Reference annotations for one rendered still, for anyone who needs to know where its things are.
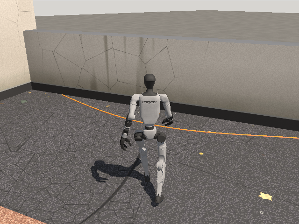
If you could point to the left robot forearm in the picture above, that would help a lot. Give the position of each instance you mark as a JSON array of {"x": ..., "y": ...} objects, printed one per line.
[{"x": 126, "y": 128}]

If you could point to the left robot hand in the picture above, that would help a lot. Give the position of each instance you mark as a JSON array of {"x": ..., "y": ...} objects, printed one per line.
[{"x": 123, "y": 146}]

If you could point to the robot left upper arm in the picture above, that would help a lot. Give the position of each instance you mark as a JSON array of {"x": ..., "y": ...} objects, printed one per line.
[{"x": 132, "y": 106}]

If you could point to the right robot forearm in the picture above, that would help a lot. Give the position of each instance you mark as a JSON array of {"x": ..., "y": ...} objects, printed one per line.
[{"x": 171, "y": 118}]

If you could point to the robot right upper arm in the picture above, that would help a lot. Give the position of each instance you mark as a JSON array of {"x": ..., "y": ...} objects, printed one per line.
[{"x": 166, "y": 104}]

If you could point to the robot right shin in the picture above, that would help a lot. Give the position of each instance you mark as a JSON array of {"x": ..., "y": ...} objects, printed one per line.
[{"x": 160, "y": 179}]

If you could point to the right robot hand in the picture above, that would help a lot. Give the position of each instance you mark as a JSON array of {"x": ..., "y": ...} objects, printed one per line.
[{"x": 166, "y": 120}]

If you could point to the humanoid robot head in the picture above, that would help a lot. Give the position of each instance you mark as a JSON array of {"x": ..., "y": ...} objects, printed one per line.
[{"x": 149, "y": 81}]

